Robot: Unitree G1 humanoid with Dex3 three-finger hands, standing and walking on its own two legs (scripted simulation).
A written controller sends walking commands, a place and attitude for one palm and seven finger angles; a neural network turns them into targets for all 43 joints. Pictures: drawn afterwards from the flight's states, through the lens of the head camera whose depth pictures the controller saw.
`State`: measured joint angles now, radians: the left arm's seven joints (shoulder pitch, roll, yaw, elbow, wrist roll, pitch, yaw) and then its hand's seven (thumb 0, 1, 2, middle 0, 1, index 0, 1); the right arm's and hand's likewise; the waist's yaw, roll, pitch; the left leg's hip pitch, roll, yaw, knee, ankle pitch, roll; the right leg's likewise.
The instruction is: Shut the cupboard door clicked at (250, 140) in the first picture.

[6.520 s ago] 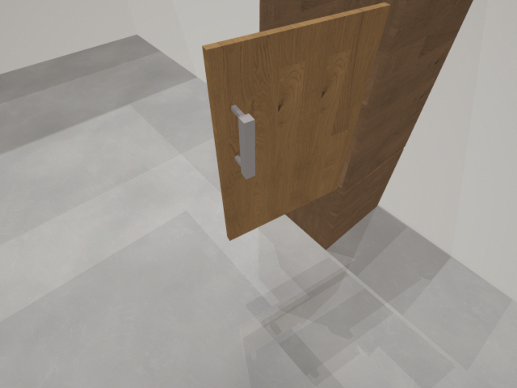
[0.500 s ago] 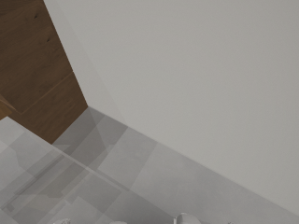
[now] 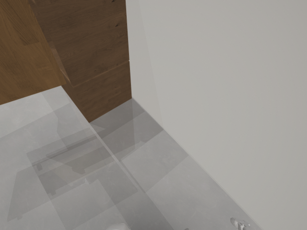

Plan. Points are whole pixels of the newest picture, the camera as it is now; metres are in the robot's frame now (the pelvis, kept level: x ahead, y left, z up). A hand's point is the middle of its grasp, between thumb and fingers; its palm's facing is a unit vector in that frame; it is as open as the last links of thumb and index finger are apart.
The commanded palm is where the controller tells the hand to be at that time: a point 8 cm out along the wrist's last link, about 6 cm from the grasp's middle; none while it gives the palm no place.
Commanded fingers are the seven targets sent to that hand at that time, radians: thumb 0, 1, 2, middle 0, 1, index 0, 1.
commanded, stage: turn to face it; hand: left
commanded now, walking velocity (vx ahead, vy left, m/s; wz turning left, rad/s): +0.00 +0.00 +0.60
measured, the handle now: out of the picture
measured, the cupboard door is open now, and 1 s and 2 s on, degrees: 80 80 80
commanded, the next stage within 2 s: take the last steps up to it in 0.80 s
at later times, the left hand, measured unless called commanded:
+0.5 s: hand out of the picture +0.06 +0.17 -0.14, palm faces +0.27 -0.92 -0.26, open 7.4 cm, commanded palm none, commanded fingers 0.00 0.90 0.90 -0.20 -0.30 -0.20 -0.30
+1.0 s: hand out of the picture -0.02 +0.18 -0.15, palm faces +0.49 -0.84 -0.25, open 7.4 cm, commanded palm none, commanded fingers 0.00 0.90 0.90 -0.20 -0.30 -0.20 -0.30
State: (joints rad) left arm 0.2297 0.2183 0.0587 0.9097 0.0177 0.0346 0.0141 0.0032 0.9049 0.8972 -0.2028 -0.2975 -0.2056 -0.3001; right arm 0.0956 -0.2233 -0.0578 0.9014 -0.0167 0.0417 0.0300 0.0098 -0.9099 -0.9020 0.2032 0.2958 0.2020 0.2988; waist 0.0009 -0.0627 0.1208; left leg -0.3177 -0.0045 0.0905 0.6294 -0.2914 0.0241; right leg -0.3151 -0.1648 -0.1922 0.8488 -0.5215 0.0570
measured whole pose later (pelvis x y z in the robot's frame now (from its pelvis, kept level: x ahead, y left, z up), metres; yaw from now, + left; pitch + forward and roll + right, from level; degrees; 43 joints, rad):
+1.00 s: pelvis +0.02 -0.03 +0.01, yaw +28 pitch +0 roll +0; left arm 0.20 0.21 0.06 0.97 0.02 0.04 0.01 0.00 0.91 0.90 -0.20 -0.30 -0.20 -0.30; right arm 0.17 -0.18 -0.03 0.98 -0.02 0.04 -0.01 0.01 -0.91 -0.90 0.21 0.30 0.21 0.30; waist 0.01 0.01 0.07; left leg -0.25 0.00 0.00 0.53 -0.27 0.02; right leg -0.28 -0.05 -0.06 0.66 -0.40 0.05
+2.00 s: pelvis +0.23 +0.21 +0.02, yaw +36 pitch -1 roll +1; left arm 0.18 0.12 0.06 0.98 0.01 -0.06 0.01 -0.01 0.92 0.90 -0.20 -0.30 -0.20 -0.30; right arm 0.34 -0.17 -0.04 1.13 -0.02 0.00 0.00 0.01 -0.91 -0.90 0.20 0.30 0.20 0.30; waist -0.03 0.04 0.07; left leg -0.39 0.04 0.05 1.09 -0.34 0.00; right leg -0.25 -0.03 -0.15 0.51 -0.25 -0.05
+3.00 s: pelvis +0.31 +0.37 +0.01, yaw +33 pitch -1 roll +0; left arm 0.20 0.18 0.02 0.98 0.02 0.02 0.06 0.00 0.90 0.90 -0.20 -0.30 -0.20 -0.30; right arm 0.21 -0.18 -0.04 0.97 -0.01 0.03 -0.02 0.01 -0.91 -0.90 0.20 0.30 0.20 0.30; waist -0.01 -0.02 0.06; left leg -0.22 0.00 0.08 0.60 -0.37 0.04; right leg -0.30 -0.04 -0.05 0.62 -0.31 0.01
